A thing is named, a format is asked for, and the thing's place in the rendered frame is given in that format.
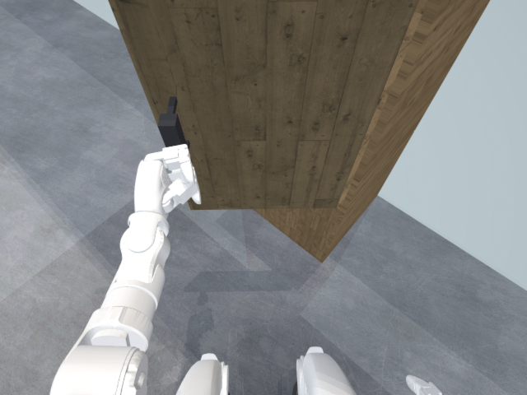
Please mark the robot left forearm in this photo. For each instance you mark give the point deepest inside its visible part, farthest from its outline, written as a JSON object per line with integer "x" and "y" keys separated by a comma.
{"x": 125, "y": 317}

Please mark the robot thigh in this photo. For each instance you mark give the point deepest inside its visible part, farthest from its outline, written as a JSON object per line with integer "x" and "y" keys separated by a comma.
{"x": 206, "y": 377}
{"x": 320, "y": 374}

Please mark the right robot hand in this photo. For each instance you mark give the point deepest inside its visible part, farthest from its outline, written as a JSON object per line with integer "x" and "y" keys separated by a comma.
{"x": 420, "y": 387}

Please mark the right robot thigh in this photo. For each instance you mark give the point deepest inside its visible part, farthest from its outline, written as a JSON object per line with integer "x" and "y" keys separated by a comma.
{"x": 320, "y": 374}

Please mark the left robot thigh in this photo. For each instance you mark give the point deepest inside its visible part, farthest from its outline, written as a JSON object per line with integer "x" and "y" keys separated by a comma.
{"x": 206, "y": 377}

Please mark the cupboard door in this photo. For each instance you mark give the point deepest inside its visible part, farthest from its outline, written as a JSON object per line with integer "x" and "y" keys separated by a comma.
{"x": 274, "y": 96}

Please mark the handle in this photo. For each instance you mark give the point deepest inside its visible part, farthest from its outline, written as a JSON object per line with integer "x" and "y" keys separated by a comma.
{"x": 170, "y": 127}

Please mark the left robot hand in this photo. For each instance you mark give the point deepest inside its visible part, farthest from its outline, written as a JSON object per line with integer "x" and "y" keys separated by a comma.
{"x": 153, "y": 182}

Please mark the robot left upper arm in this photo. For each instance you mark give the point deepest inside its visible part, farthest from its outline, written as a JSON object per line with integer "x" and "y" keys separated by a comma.
{"x": 103, "y": 370}

